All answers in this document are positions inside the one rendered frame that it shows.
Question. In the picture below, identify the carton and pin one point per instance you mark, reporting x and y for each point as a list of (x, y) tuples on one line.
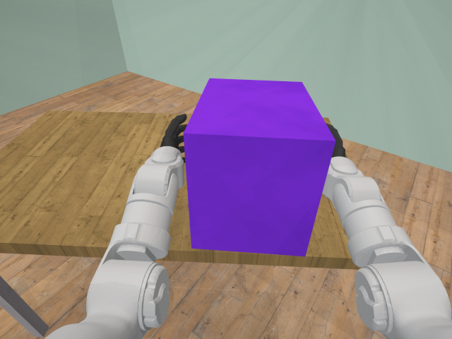
[(257, 155)]

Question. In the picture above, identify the robot left forearm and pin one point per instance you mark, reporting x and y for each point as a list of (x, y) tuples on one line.
[(143, 234)]

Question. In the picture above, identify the robot left upper arm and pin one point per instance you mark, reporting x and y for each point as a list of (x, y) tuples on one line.
[(126, 299)]

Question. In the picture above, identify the table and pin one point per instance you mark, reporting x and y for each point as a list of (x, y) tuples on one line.
[(64, 184)]

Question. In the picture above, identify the robot right forearm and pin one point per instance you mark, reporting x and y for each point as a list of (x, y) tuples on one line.
[(371, 230)]

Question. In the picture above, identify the right robot hand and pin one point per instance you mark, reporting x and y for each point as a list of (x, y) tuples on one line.
[(339, 150)]

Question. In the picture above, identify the robot right upper arm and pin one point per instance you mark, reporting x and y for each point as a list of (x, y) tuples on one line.
[(403, 300)]

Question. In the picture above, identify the left robot hand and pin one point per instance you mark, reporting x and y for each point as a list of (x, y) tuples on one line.
[(171, 137)]

